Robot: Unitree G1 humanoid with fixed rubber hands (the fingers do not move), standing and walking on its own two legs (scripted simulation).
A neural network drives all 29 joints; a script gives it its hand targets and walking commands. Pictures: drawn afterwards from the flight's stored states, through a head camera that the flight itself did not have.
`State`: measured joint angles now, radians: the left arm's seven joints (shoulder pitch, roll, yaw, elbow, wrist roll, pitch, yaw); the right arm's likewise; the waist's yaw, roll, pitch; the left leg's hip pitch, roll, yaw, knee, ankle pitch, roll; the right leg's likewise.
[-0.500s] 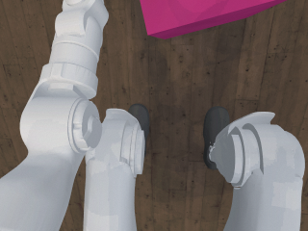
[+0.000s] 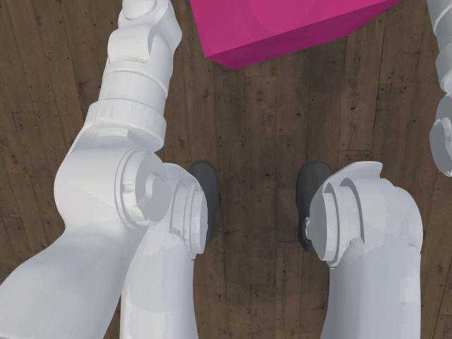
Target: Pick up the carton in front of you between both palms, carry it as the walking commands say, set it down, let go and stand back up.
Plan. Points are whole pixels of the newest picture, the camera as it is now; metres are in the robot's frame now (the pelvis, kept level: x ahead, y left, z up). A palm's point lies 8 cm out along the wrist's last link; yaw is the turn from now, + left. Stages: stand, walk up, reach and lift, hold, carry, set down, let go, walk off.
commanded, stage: reach and lift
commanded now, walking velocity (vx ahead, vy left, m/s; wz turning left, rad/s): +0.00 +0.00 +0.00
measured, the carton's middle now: out of the picture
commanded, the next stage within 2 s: none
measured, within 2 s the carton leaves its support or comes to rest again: leaves its support in 0.24 s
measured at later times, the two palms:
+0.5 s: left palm out of the picture +0.53 +0.08 -0.07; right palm out of the picture +0.54 -0.22 -0.08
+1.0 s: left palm out of the picture +0.50 +0.09 +0.08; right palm out of the picture +0.49 -0.21 +0.07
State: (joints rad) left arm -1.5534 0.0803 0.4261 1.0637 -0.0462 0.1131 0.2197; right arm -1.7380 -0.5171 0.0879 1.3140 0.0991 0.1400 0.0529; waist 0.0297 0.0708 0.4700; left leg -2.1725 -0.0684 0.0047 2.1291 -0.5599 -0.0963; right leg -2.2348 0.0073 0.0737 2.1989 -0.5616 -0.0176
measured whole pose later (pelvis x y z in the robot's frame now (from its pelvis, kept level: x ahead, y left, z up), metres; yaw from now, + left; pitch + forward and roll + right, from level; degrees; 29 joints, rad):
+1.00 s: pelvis +0.01 +0.02 +0.13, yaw -6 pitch +43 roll +2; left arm -0.98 -0.14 0.58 0.52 0.19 0.37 0.14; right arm -1.10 -0.11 -0.34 0.75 -0.25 0.43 0.05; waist 0.01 0.05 -0.15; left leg -1.94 -0.09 -0.07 1.69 -0.50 -0.07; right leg -1.97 0.05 0.07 1.69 -0.46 0.03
